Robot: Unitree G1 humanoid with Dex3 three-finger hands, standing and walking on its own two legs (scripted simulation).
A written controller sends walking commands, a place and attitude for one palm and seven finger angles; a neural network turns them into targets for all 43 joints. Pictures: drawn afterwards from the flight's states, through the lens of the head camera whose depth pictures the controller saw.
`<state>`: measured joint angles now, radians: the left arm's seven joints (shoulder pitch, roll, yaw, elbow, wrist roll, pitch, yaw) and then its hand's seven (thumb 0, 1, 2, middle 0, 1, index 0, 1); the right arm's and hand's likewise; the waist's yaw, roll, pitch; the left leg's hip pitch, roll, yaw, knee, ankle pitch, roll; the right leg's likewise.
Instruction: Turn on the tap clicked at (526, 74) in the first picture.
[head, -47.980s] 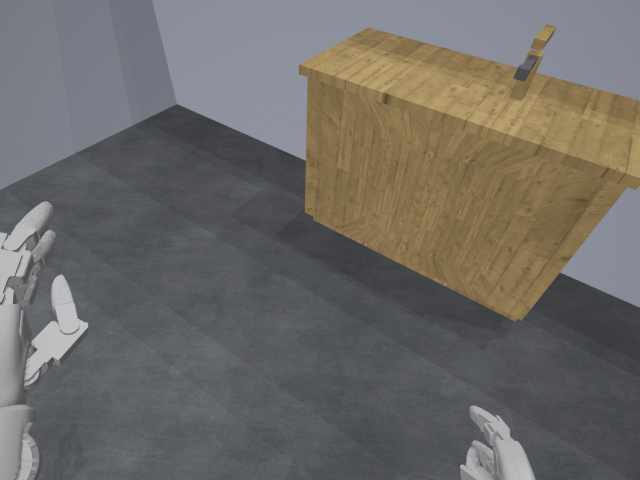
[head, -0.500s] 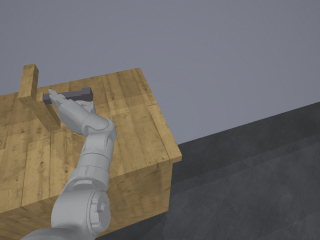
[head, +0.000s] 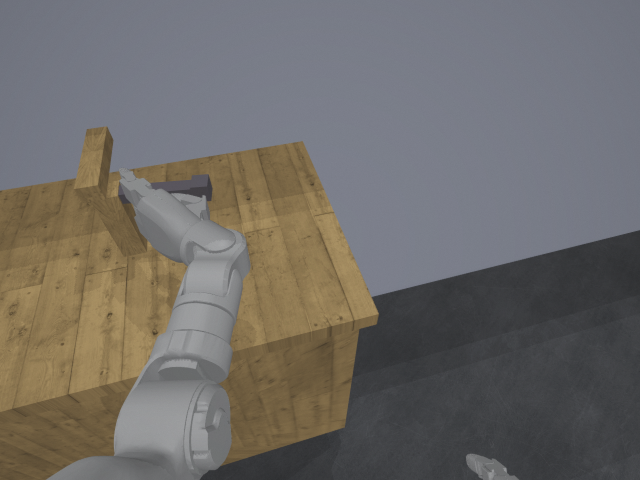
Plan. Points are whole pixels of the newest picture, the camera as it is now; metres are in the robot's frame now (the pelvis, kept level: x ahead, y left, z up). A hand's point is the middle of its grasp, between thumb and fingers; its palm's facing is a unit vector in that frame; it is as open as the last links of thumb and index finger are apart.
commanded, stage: lift the hand up off the lever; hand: left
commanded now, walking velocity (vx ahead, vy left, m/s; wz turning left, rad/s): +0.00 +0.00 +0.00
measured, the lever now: (201, 188) +0.49 +0.20 +0.10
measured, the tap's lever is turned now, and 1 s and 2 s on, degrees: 81 81 81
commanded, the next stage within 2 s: draw the hand back beside the body in 1.66 s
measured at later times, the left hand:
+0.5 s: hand (202, 196) +0.43 +0.17 +0.14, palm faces +0.80 -0.59 -0.11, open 7.8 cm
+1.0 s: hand (197, 189) +0.42 +0.17 +0.16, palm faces +0.78 -0.62 -0.07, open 7.8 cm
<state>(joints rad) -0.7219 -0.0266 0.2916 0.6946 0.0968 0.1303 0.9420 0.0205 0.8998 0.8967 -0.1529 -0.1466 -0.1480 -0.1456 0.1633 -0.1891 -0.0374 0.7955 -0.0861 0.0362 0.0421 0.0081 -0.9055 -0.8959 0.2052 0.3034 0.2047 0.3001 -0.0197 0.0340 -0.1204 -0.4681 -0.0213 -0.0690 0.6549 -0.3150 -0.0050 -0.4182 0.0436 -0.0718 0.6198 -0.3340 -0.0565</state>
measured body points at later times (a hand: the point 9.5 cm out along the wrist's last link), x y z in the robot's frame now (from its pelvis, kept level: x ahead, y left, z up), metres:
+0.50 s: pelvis +0.00 -0.01 +0.01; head +0.01 -0.02 +0.46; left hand +0.38 +0.20 +0.15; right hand +0.12 -0.25 -0.12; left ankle +0.01 +0.12 -0.72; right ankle -0.02 -0.08 -0.72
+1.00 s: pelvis +0.01 +0.00 +0.01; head +0.00 -0.02 +0.46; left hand +0.37 +0.20 +0.17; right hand +0.16 -0.23 -0.11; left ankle +0.01 +0.12 -0.72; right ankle -0.01 -0.08 -0.72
